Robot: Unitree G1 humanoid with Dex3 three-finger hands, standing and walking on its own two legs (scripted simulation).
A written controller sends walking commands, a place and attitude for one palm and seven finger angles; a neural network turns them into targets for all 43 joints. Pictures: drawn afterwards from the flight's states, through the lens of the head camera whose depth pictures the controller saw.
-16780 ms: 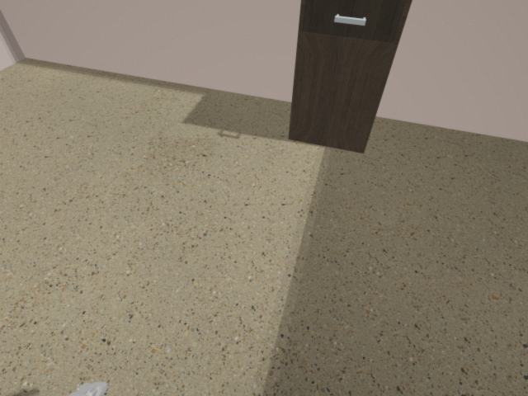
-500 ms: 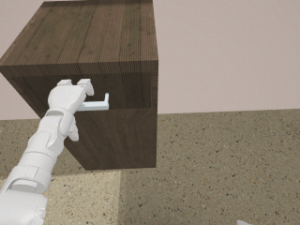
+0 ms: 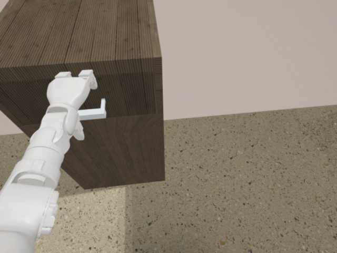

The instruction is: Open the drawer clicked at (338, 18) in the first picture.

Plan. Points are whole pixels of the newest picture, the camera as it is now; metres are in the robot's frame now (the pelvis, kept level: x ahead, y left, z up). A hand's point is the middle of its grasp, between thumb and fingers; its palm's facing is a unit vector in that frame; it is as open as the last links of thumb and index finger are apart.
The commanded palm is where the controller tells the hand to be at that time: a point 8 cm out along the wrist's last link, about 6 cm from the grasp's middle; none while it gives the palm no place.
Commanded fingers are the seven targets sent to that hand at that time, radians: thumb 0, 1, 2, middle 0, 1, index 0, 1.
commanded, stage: move the hooked fingers above the handle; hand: left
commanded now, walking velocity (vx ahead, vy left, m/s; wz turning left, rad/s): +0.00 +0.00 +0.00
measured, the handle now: (81, 109) +0.50 +0.25 +0.00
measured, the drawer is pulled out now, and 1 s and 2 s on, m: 0.00 0.00 0.00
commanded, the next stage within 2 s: lower the fingers behind the handle in 0.78 s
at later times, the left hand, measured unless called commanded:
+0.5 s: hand (68, 106) +0.46 +0.25 +0.07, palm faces -0.04 +0.00 -1.00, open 13.7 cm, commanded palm +0.46 +0.26 +0.11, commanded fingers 0.00 -0.50 0.30 -0.30 -1.20 -0.30 -1.20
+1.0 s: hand (68, 106) +0.46 +0.25 +0.07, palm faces -0.01 +0.00 -1.00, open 13.6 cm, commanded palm +0.46 +0.26 +0.10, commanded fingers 0.00 -0.50 0.30 -0.30 -1.20 -0.30 -1.20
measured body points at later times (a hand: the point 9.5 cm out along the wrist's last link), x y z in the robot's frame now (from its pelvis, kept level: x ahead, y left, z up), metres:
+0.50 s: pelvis -0.02 -0.01 +0.00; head +0.06 -0.02 +0.44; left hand +0.46 +0.25 +0.12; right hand +0.00 -0.29 -0.13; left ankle -0.01 +0.11 -0.71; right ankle -0.02 -0.12 -0.71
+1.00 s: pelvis -0.03 +0.01 -0.01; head +0.05 +0.01 +0.44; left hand +0.46 +0.25 +0.12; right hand +0.00 -0.26 -0.13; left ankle -0.01 +0.11 -0.71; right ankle -0.02 -0.12 -0.71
